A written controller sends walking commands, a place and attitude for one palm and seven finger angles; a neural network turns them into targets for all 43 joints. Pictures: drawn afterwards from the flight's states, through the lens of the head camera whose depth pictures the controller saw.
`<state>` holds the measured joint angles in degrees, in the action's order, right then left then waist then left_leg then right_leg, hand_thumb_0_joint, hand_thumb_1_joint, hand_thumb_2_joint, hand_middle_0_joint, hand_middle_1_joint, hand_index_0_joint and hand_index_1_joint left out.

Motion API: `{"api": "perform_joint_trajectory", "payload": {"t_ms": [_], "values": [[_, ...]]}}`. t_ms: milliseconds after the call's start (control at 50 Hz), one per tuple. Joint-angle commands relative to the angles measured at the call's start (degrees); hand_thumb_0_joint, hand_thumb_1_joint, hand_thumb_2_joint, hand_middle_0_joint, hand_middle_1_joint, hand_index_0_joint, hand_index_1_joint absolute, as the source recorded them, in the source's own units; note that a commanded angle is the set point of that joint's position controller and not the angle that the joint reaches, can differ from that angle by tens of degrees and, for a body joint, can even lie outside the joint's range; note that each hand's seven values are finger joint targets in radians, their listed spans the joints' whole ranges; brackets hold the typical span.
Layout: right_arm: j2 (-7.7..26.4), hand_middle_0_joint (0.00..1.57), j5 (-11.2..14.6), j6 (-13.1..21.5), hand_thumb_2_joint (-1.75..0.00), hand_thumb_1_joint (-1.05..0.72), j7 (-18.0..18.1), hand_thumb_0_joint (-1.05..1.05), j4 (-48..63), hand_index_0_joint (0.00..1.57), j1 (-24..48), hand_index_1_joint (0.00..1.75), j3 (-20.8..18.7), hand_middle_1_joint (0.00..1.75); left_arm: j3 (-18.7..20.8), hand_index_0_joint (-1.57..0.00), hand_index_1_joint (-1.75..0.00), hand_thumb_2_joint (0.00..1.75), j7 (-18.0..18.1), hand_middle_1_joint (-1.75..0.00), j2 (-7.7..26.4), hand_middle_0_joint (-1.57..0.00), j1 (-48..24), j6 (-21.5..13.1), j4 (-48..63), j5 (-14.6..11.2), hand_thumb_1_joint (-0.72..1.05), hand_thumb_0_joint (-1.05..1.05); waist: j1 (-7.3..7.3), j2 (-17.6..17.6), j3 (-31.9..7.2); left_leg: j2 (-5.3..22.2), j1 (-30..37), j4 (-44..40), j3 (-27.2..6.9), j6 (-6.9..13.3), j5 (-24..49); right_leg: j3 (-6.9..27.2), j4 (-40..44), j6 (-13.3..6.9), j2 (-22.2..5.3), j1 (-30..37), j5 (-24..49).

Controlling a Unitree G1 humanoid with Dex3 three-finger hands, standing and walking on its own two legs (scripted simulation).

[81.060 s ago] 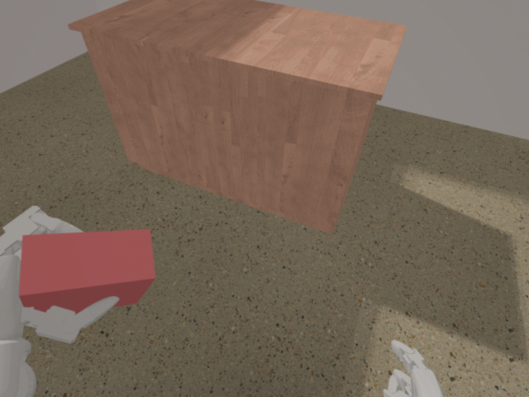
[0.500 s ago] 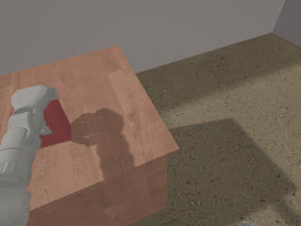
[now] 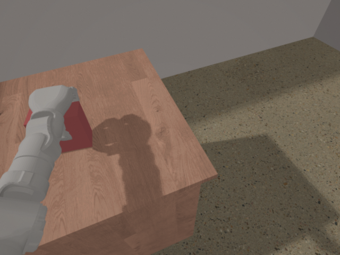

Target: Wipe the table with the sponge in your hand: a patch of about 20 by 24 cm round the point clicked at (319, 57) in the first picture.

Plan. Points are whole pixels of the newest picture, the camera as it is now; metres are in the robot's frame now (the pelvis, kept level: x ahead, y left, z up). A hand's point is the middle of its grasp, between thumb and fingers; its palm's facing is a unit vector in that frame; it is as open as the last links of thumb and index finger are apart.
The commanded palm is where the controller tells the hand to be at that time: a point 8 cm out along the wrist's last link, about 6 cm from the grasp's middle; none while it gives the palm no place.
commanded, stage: slide across to the middle lane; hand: left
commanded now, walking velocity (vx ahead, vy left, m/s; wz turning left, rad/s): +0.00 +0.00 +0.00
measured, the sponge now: (65, 133) +0.39 +0.31 +0.06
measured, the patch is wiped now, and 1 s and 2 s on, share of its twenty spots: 0.40 0.50 0.65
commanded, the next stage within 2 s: wipe back along the middle lane in 0.38 s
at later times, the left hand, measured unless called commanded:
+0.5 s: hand (87, 110) +0.43 +0.24 +0.11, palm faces -0.03 -0.02 -1.00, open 9.9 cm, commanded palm +0.40 +0.23 +0.16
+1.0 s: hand (94, 120) +0.39 +0.21 +0.11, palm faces +0.02 -0.03 -1.00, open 9.9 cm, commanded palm +0.36 +0.21 +0.14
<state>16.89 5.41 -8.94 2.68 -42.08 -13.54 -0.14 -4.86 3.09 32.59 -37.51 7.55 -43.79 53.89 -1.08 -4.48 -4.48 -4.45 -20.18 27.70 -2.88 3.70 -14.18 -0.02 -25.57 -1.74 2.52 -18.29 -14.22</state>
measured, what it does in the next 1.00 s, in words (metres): stands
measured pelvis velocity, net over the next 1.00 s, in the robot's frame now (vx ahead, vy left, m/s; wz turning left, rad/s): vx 0.01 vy -0.02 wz -0.02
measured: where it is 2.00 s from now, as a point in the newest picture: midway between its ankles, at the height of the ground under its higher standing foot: outside the picture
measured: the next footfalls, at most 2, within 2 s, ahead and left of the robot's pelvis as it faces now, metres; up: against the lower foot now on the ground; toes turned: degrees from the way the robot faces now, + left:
none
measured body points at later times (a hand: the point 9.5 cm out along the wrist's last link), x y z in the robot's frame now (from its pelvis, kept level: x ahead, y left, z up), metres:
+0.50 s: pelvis +0.01 +0.00 +0.00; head +0.03 -0.03 +0.45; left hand +0.42 +0.24 +0.17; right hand +0.19 -0.22 -0.12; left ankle -0.01 +0.08 -0.74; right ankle -0.02 -0.11 -0.74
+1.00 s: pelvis +0.01 -0.02 +0.00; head +0.01 -0.06 +0.45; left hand +0.39 +0.21 +0.16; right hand +0.19 -0.27 -0.12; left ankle -0.01 +0.08 -0.74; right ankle -0.02 -0.11 -0.74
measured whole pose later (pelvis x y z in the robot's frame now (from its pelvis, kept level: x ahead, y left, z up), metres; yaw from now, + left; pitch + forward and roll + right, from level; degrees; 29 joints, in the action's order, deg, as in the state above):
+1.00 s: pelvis +0.01 -0.02 +0.00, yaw -1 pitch +3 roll +0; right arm 17.1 5.8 -12.3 0.9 -38.2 -6.0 2.0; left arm -12.3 2.8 23.5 -27.5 28.2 -25.6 53.1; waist -1.1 -5.6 -4.7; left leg -3.3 -13.1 24.6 -2.3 2.3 -14.7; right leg 0.9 -24.4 -3.3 3.6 -12.4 -15.1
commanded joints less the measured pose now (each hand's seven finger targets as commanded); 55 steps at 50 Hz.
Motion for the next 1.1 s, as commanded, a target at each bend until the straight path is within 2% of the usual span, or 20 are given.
{"api": "perform_joint_trajectory", "payload": {"t_ms": [0, 20, 100, 220, 260, 320, 360, 380, 420, 460, 520, 600, 620, 660, 720, 860, 920, 1020, 1040, 1080], "values": [[6.9, 0.20, -0.5, 2.4, -0.90, -0.90, 0.0, 0.00, 7.2, 0.20, 6.3, 0.30, -2.3, 0.30, -0.6, -1.20, -1.60, 1.30, 2.0, -1.60, 6.5, -1.20, -23.3, 3.1, 13.5, -0.1, 0.10, 0.00, 1.80, 1.9, -15.6, 3.0, 13.2, -2.9, -2.2, -1.9, 17.9, -0.4, 2.5, -2.2, -0.2, 3.7, 12.2], [6.7, 0.20, -0.5, 2.7, -0.90, -0.90, -0.1, 0.00, 7.5, 0.20, 7.2, 0.30, -2.0, 0.30, -0.3, -1.20, -1.60, 1.30, 1.9, -1.60, 6.6, -1.20, -23.7, 3.7, 14.5, -0.4, 0.10, 0.00, 1.47, 0.6, -15.5, 3.1, 13.7, -3.2, -3.1, -2.4, 19.6, -0.6, 2.3, -2.7, -0.2, 3.2, 12.2], [6.5, 0.20, -0.9, 2.1, -0.90, -0.90, -0.7, 0.00, 7.3, 0.20, 7.8, 0.30, -2.1, 0.30, -2.8, -1.20, -1.60, 1.30, 1.6, -1.60, 2.7, -1.20, -22.2, 7.3, 15.3, -0.1, 0.10, 0.00, 1.52, 3.1, -16.0, 3.5, 15.9, -2.7, -3.6, -3.4, 22.9, -1.3, 2.1, -2.4, -0.1, 3.4, 13.3], [5.9, 0.20, -1.3, 1.2, -0.90, -0.90, -1.3, 0.00, 8.0, 0.20, 10.4, 0.30, -1.2, 0.30, -2.9, -1.20, -1.60, 1.30, 1.7, -1.60, 1.3, -1.20, -22.8, 11.6, 16.9, 0.7, 0.10, 0.00, 0.43, 2.1, -17.2, 3.9, 16.8, -2.8, -4.1, -4.7, 28.8, -1.6, 1.3, -2.8, -0.2, 4.4, 15.1], [5.9, 0.20, -1.4, 0.8, -0.90, -0.90, -1.4, 0.00, 7.4, 0.20, 9.9, 0.30, -1.1, 0.30, -4.7, -1.20, -1.60, 1.30, 1.7, -1.60, -0.4, -1.20, -23.8, 13.0, 15.3, 1.1, 0.10, 0.00, 1.18, 3.7, -17.1, 3.8, 17.0, -2.3, -3.8, -4.6, 28.9, -1.8, 1.2, -2.6, -0.2, 4.5, 16.1], [5.8, 0.20, -1.4, 0.4, -0.90, -0.90, -1.2, 0.00, 8.1, 0.20, 11.3, 0.30, -0.6, 0.30, -3.1, -1.20, -1.60, 1.30, 1.4, -1.60, 1.2, -1.20, -24.9, 14.3, 15.5, 0.9, 0.10, 0.00, 0.41, 3.3, -17.7, 3.5, 15.8, -2.7, -3.0, -4.3, 28.6, -1.2, 1.4, -2.9, -0.4, 6.4, 17.9], [5.6, 0.20, -1.3, 0.2, -0.90, -0.90, -1.2, 0.00, 7.6, 0.20, 10.8, 0.30, -0.6, 0.30, -6.2, -1.20, -1.60, 1.30, 1.1, -1.60, -1.6, -1.20, -27.8, 14.8, 14.6, 1.2, 0.10, 0.00, 1.83, 4.5, -17.5, 3.2, 16.4, -2.1, -2.6, -3.9, 27.8, -1.5, 1.3, -2.6, -0.5, 6.2, 18.8], [5.8, 0.20, -1.3, 0.1, -0.90, -0.90, -1.1, 0.00, 7.6, 0.20, 10.7, 0.30, -0.6, 0.30, -5.0, -1.20, -1.60, 1.30, 1.0, -1.60, -0.2, -1.20, -26.7, 15.1, 13.7, 1.5, 0.10, 0.00, 1.47, 5.1, -18.0, 3.2, 16.0, -2.2, -2.5, -3.7, 27.2, -1.2, 1.3, -2.6, -0.5, 6.8, 18.9], [5.0, 0.20, -1.0, 0.4, -0.90, -0.90, -1.0, 0.00, 8.4, 0.20, 11.4, 0.30, -0.3, 0.30, -6.6, -1.20, -1.60, 1.30, 0.5, -1.60, -2.6, -1.20, -28.8, 14.6, 14.8, 0.6, 0.10, 0.00, 1.81, 4.7, -18.2, 3.1, 15.5, -2.3, -2.5, -3.6, 27.5, -1.4, 1.1, -2.6, -0.7, 7.3, 19.5], [5.7, 0.20, -1.3, 0.1, -0.90, -0.90, -0.9, 0.00, 7.5, 0.20, 10.5, 0.30, -0.4, 0.30, -5.7, -1.20, -1.60, 1.30, 0.5, -1.60, -1.0, -1.20, -27.9, 14.7, 12.7, 1.5, 0.10, 0.00, 1.73, 4.4, -18.0, 2.9, 15.6, -2.0, -2.0, -3.3, 26.6, -1.0, 1.2, -2.6, -0.6, 7.5, 20.1], [5.0, 0.20, -1.1, -0.1, -0.90, -0.90, -1.2, 0.00, 9.1, 0.20, 11.4, 0.30, -0.3, 0.30, -6.6, -1.20, -1.60, 1.30, 0.0, -1.60, -3.7, -1.20, -24.2, 14.3, 14.4, 1.0, 0.10, 0.00, 1.06, 4.8, -18.4, 2.9, 14.5, -1.9, -1.9, -3.0, 28.4, -0.9, 0.8, -2.7, -0.9, 9.2, 22.1], [5.7, 0.20, -1.2, -0.8, -0.90, -0.90, -1.6, 0.00, 9.6, 0.20, 11.9, 0.30, -0.5, 0.30, -4.0, -1.20, -1.60, 1.30, 0.5, -1.60, -0.9, -1.20, -16.3, 15.3, 15.8, 1.1, 0.10, 0.00, -0.14, 6.0, -17.9, 2.5, 12.6, -1.9, -0.5, -2.1, 26.9, 0.0, 1.0, -2.4, -1.0, 12.4, 25.9], [5.2, 0.20, -0.9, -0.7, -0.90, -0.90, -1.8, 0.00, 10.7, 0.20, 13.0, 0.30, -0.4, 0.30, -5.0, -1.20, -1.60, 1.30, 0.3, -1.60, -3.2, -1.20, -15.2, 15.4, 18.1, -0.1, 0.10, 0.00, -0.36, 5.7, -17.7, 2.7, 12.0, -2.4, -0.9, -2.2, 27.8, -0.3, 0.8, -2.4, -1.2, 12.9, 25.6], [5.8, 0.20, -0.9, -1.0, -0.90, -0.90, -2.1, 0.00, 10.4, 0.20, 12.9, 0.30, -0.7, 0.30, -4.2, -1.20, -1.60, 1.30, 0.4, -1.60, -2.3, -1.20, -10.6, 16.7, 18.6, -0.3, 0.10, 0.00, -0.59, 6.8, -16.8, 2.4, 12.0, -2.3, -0.5, -1.7, 26.2, 0.3, 1.1, -2.3, -0.9, 13.3, 26.1], [5.4, 0.20, -0.3, -0.9, -0.90, -0.90, -2.1, 0.00, 11.5, 0.20, 14.8, 0.30, -0.3, 0.30, -5.7, -1.20, -1.60, 1.30, 0.0, -1.60, -4.2, -1.20, -9.3, 18.5, 21.2, -1.3, 0.10, 0.00, -0.36, 7.7, -14.6, 2.3, 9.9, -3.3, -0.1, -1.0, 22.8, 0.4, 1.4, -2.2, -1.2, 14.0, 25.5], [6.0, 0.20, 0.0, -1.0, -0.90, -0.90, -1.4, 0.00, 11.5, 0.20, 15.4, 0.30, 0.2, 0.30, -4.4, -1.20, -1.60, 1.30, -1.2, -1.60, -1.5, -1.20, -3.3, 21.4, 20.3, -1.7, 0.10, 0.00, -0.39, 8.8, -10.8, 1.7, 7.7, -4.3, 1.1, -0.4, 16.6, 1.7, 2.3, -1.7, -1.2, 14.4, 23.4], [5.6, 0.20, 0.1, -0.9, -0.90, -0.90, -1.4, 0.00, 13.0, 0.20, 16.9, 0.30, 0.3, 0.30, -5.2, -1.20, -1.60, 1.30, -1.8, -1.60, -2.8, -1.20, -1.7, 21.2, 23.8, -2.1, 0.10, 0.00, -0.95, 6.9, -12.0, 1.6, 7.7, -4.2, 1.3, -0.4, 17.0, 2.5, 2.1, -1.9, -1.5, 15.3, 24.1], [5.2, 0.20, 0.3, -0.8, -0.90, -0.90, -1.4, 0.00, 13.7, 0.20, 17.3, 0.30, 0.4, 0.30, -6.6, -1.20, -1.60, 1.30, -2.1, -1.60, -5.3, -1.20, 1.1, 21.6, 23.9, -2.2, 0.10, 0.00, -0.70, 8.2, -9.3, 1.7, 7.2, -4.3, 1.2, -0.3, 14.5, 2.5, 2.7, -1.8, -1.2, 13.0, 20.8], [5.7, 0.20, 0.2, -0.7, -0.90, -0.90, -1.5, 0.00, 13.3, 0.20, 16.7, 0.30, 0.3, 0.30, -5.2, -1.20, -1.60, 1.30, -1.8, -1.60, -3.5, -1.20, 2.3, 21.6, 23.9, -1.8, 0.10, 0.00, -0.84, 8.5, -10.1, 1.7, 7.6, -4.0, 1.2, -0.4, 14.3, 2.6, 2.2, -1.7, -1.1, 13.3, 20.7], [5.4, 0.20, 0.1, -0.5, -0.90, -0.90, -1.6, 0.00, 14.0, 0.20, 17.4, 0.30, 0.3, 0.30, -5.0, -1.20, -1.60, 1.30, -1.5, -1.60, -3.9, -1.20, 5.6, 21.7, 25.7, -2.1, 0.10, 0.00, -1.38, 9.3, -11.1, 1.5, 7.7, -3.5, 1.4, -0.4, 15.9, 2.9, 1.9, -1.7, -1.1, 14.7, 23.8]]}}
